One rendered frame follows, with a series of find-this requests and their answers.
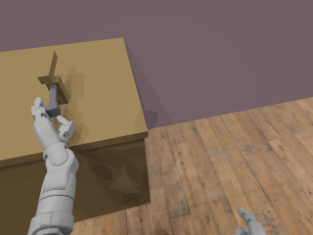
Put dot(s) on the robot left hand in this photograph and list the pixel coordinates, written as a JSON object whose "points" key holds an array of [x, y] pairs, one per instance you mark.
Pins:
{"points": [[44, 128]]}

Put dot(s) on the left robot forearm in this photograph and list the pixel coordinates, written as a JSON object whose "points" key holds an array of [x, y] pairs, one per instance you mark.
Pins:
{"points": [[55, 204]]}

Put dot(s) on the tap lever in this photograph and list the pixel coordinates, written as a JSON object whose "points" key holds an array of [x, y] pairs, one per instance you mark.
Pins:
{"points": [[53, 109]]}

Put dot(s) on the robot right hand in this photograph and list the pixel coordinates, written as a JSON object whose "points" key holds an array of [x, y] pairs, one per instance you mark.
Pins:
{"points": [[253, 227]]}

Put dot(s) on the counter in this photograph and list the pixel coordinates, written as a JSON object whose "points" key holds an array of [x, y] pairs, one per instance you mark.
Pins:
{"points": [[97, 92]]}

